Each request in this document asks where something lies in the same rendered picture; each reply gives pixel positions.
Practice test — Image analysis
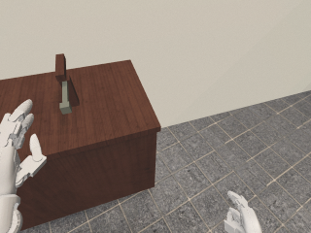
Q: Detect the robot left forearm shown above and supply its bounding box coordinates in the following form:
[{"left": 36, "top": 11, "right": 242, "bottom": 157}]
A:
[{"left": 0, "top": 194, "right": 23, "bottom": 233}]

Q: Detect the counter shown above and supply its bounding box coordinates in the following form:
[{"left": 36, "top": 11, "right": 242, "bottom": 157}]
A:
[{"left": 0, "top": 53, "right": 161, "bottom": 231}]

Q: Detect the robot right hand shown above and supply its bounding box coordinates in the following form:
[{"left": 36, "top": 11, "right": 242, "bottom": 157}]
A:
[{"left": 224, "top": 190, "right": 262, "bottom": 233}]

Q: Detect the robot left hand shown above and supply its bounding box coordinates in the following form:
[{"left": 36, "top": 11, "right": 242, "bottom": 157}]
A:
[{"left": 0, "top": 99, "right": 47, "bottom": 196}]

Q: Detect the tap lever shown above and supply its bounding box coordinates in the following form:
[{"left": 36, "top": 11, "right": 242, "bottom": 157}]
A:
[{"left": 59, "top": 81, "right": 72, "bottom": 115}]

